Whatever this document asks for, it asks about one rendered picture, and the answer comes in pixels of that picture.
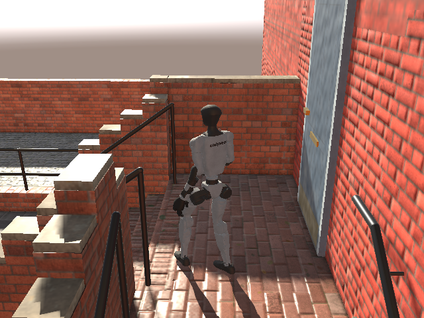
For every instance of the left robot foot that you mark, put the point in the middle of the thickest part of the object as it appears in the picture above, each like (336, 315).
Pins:
(185, 261)

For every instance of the left robot upper arm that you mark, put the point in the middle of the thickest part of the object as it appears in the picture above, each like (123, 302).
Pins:
(195, 144)

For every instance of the right robot foot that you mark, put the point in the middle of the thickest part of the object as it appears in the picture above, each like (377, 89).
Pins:
(220, 265)

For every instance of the right robot upper arm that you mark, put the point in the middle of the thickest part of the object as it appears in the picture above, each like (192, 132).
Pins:
(230, 146)

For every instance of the robot foot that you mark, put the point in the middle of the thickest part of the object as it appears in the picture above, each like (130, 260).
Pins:
(185, 261)
(220, 265)

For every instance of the left robot forearm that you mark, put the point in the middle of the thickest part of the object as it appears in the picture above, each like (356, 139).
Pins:
(188, 188)

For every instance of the robot left hand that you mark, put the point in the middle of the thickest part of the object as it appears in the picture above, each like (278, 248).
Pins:
(179, 205)

